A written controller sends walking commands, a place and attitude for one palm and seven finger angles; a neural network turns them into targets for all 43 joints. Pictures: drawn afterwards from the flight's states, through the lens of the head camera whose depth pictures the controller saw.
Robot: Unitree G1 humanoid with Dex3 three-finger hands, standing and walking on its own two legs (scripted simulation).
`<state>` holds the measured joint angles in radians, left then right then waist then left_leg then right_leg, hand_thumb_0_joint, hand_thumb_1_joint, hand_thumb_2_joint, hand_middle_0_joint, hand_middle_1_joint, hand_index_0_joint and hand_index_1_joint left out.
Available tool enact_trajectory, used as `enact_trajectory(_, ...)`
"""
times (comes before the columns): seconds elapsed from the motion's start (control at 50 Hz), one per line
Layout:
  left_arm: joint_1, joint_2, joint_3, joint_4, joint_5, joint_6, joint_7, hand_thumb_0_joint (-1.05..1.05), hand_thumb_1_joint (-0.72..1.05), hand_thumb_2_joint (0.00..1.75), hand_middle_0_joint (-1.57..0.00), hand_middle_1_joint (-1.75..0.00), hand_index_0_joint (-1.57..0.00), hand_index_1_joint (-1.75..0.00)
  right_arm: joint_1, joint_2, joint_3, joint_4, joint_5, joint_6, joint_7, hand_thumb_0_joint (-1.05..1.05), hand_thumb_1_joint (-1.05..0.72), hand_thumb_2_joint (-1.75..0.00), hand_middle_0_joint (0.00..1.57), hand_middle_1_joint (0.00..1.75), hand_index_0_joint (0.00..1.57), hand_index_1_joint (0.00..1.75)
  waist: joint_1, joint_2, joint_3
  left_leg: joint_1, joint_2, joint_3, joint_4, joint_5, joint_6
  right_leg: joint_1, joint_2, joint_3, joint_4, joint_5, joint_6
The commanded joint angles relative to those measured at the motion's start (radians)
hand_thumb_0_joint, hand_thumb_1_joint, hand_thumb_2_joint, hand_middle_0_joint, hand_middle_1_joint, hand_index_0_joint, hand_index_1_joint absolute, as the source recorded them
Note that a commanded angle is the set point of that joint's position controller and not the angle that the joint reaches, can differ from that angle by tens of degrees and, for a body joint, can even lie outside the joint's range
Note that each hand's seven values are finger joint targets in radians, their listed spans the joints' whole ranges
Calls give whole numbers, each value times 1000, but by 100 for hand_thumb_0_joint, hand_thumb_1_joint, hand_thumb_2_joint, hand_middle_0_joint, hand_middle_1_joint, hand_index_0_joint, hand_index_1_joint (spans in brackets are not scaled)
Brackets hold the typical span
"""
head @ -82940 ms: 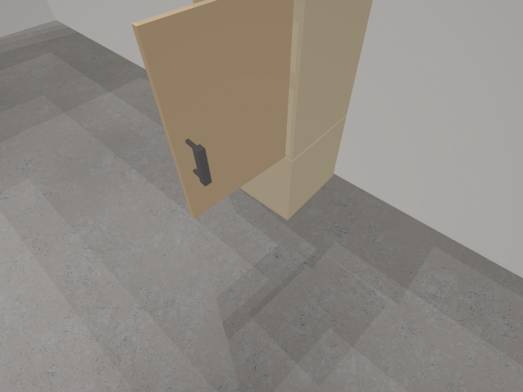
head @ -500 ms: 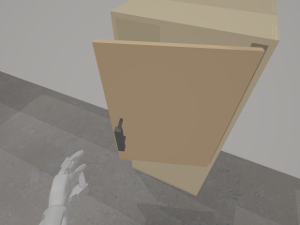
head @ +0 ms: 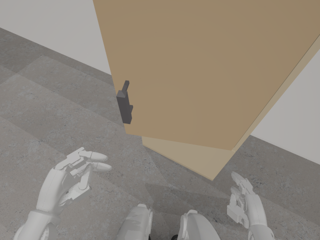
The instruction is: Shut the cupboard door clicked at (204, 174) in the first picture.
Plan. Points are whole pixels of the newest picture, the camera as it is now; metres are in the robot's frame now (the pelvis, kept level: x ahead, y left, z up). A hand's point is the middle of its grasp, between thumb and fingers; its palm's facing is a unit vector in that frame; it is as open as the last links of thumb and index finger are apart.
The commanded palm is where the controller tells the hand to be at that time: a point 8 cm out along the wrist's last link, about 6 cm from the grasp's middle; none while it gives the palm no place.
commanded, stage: raise the hand and make a fist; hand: left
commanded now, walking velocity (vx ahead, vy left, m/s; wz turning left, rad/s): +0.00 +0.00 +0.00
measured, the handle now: (126, 102) +0.47 +0.15 +0.02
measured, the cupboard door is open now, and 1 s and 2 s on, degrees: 19 19 19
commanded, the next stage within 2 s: bring the fist close to the handle in 1.22 s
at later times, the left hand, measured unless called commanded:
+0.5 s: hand (67, 177) +0.23 +0.22 +0.06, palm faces -0.05 -1.00 -0.01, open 3.1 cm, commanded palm +0.21 +0.27 +0.05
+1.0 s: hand (74, 176) +0.24 +0.22 +0.04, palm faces -0.10 -1.00 +0.00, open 3.1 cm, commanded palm +0.22 +0.27 +0.05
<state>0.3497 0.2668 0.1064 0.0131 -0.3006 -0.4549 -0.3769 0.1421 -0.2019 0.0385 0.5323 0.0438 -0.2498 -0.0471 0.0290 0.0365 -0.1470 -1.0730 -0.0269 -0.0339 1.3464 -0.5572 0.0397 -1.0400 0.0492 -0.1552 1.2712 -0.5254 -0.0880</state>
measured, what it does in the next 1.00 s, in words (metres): stands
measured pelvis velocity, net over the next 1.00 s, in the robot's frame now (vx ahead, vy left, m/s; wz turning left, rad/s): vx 0.02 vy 0.04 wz -0.02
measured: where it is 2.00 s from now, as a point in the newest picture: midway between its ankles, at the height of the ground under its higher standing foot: outside the picture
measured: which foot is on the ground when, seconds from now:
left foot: down 0.00-1.00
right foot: down 0.00-1.00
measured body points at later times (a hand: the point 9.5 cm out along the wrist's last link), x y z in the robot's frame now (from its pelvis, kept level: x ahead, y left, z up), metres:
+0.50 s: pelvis +0.02 +0.04 +0.00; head +0.10 +0.07 +0.45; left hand +0.23 +0.28 +0.06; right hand +0.22 -0.20 -0.05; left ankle +0.05 +0.09 -0.61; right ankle +0.05 -0.07 -0.61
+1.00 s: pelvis +0.02 +0.04 +0.01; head +0.09 +0.06 +0.45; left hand +0.24 +0.27 +0.04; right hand +0.19 -0.20 -0.06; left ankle +0.05 +0.09 -0.61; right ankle +0.05 -0.07 -0.61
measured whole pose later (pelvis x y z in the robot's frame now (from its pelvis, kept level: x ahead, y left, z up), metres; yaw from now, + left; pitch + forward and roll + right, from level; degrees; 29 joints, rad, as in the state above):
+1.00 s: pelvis +0.02 +0.04 +0.01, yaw -1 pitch +19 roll -5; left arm 0.38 0.27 0.13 0.02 -0.29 -0.37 -0.30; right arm 0.26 -0.25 0.02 0.47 0.04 -0.14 -0.03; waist -0.01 0.04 -0.18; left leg -1.07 -0.04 0.01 1.31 -0.57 0.09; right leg -1.04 0.04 -0.11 1.23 -0.52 -0.03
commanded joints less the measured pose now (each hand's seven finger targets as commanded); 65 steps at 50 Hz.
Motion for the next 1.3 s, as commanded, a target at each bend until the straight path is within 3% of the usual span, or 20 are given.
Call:
enact_trajectory(0.0,105,149,201,-157,-51,127,5,0,90,90,-84,-100,-84,-100,-8,-150,-93,-198,15,-17,-14,0,-90,-90,20,30,20,30,24,-109,-337,43,10,-20,-186,210,-6,432,-88,315,-317,105,99)
enact_trajectory(0.04,128,152,252,-226,-67,99,57,0,90,90,-88,-104,-88,-104,-18,-125,-91,-195,4,-13,-10,0,-90,-90,20,30,20,30,50,-74,-376,57,12,-31,-189,280,-16,476,-81,300,-269,278,102)
enact_trajectory(0.1,157,74,176,-283,-49,-2,101,0,90,90,-93,-110,-93,-110,9,-108,-96,-165,-10,-21,4,0,-90,-90,20,30,20,30,32,-35,-340,133,17,-35,-225,360,-25,395,-51,218,-201,410,79)
enact_trajectory(0.16,120,39,83,-236,-10,-75,93,0,90,90,-99,-116,-99,-116,24,-135,-99,-141,-23,-21,11,0,-90,-90,20,30,20,30,-26,-20,-256,140,21,-45,-209,342,-22,230,-30,165,-163,315,62)
enact_trajectory(0.22,106,18,10,-181,5,-87,56,0,90,90,-104,-122,-104,-122,33,-171,-101,-154,-18,-20,10,0,-90,-90,20,30,20,30,-59,-27,-185,127,22,-67,-227,208,-21,116,-21,138,-183,107,48)
enact_trajectory(0.24,87,27,8,-179,4,-80,46,0,90,90,-106,-124,-106,-124,33,-181,-102,-160,-16,-20,5,0,-90,-90,20,30,20,30,-58,-22,-177,140,24,-79,-239,196,-22,96,-15,130,-179,91,42)
enact_trajectory(0.34,83,152,132,-349,-9,-77,79,0,90,90,-115,-134,-115,-134,42,-193,-109,-195,-16,-14,1,0,-90,-90,20,30,20,30,11,89,-355,279,32,-120,-291,287,-65,113,-11,102,-127,141,33)
enact_trajectory(0.4,123,100,116,-379,-20,-74,124,0,90,90,-121,-140,-121,-140,40,-178,-105,-201,-16,4,11,0,-90,-90,20,30,20,30,16,122,-342,347,42,-145,-322,332,-93,85,-9,82,-119,150,37)
enact_trajectory(0.46,146,60,80,-312,-2,-46,138,0,90,90,-126,-146,-126,-146,47,-181,-104,-204,-17,29,18,0,-90,-90,20,30,20,30,-6,78,-295,318,47,-151,-319,349,-97,67,-6,70,-116,149,42)
enact_trajectory(0.54,89,34,4,-202,32,9,99,0,90,90,-130,-150,-130,-150,53,-204,-95,-217,-9,47,17,0,-90,-90,20,30,20,30,-52,22,-174,231,49,-172,-340,157,-85,30,-6,71,-146,82,45)
enact_trajectory(0.62,-5,98,51,-242,28,9,81,0,90,90,-130,-150,-130,-150,57,-211,-90,-234,-9,42,6,0,-90,-90,20,30,20,30,-43,29,-206,229,44,-172,-352,55,-80,44,-9,85,-155,48,43)
enact_trajectory(0.68,-42,144,113,-330,9,-37,102,0,90,90,-130,-150,-130,-150,52,-202,-87,-228,-15,35,6,0,-90,-90,20,30,20,30,-12,117,-285,312,43,-187,-356,138,-106,38,-8,89,-120,84,35)
enact_trajectory(0.74,-2,144,135,-326,-4,-63,119,0,90,90,-130,-150,-130,-150,57,-197,-84,-218,-20,34,12,0,-90,-90,20,30,20,30,0,127,-306,329,43,-179,-340,237,-112,47,-3,86,-113,118,32)
enact_trajectory(0.86,53,73,54,-144,6,13,71,0,90,90,-130,-150,-130,-150,63,-207,-86,-220,-5,51,18,0,-90,-90,20,30,20,30,-38,-1,-223,194,35,-132,-317,153,-71,95,-7,88,-169,92,41)
enact_trajectory(0.94,-8,126,89,-219,-5,25,63,0,90,90,-130,-150,-130,-150,63,-210,-87,-231,-1,43,7,0,-90,-90,20,30,20,30,-28,18,-249,198,30,-123,-319,143,-61,129,-7,103,-183,90,36)
enact_trajectory(1.04,3,158,145,-303,-16,-62,123,0,90,90,-130,-150,-130,-150,62,-187,-82,-216,-18,34,8,0,-90,-90,20,30,20,30,-2,65,-293,214,23,-100,-292,215,-63,153,-4,113,-166,121,27)
enact_trajectory(1.1,42,103,93,-237,0,-77,132,0,90,90,-130,-150,-130,-150,56,-185,-81,-204,-18,42,18,0,-90,-90,20,30,20,30,-22,73,-245,189,24,-93,-283,186,-59,119,-8,109,-165,101,33)
enact_trajectory(1.16,56,86,59,-169,13,-41,105,0,90,90,-130,-150,-130,-150,59,-194,-85,-207,-12,51,20,0,-90,-90,20,30,20,30,-37,28,-236,147,20,-76,-264,166,-40,135,-12,124,-186,93,39)
enact_trajectory(1.22,24,106,63,-186,3,-9,73,0,90,90,-130,-150,-130,-150,63,-196,-85,-222,-4,56,13,0,-90,-90,20,30,20,30,-43,-25,-252,116,16,-57,-248,148,-19,190,-19,158,-223,70,46)
enact_trajectory(1.28,-8,146,106,-271,-16,-27,72,0,90,90,-130,-150,-130,-150,65,-184,-82,-225,-6,52,5,0,-90,-90,20,30,20,30,-25,7,-316,135,17,-45,-226,221,-17,244,-20,175,-210,142,42)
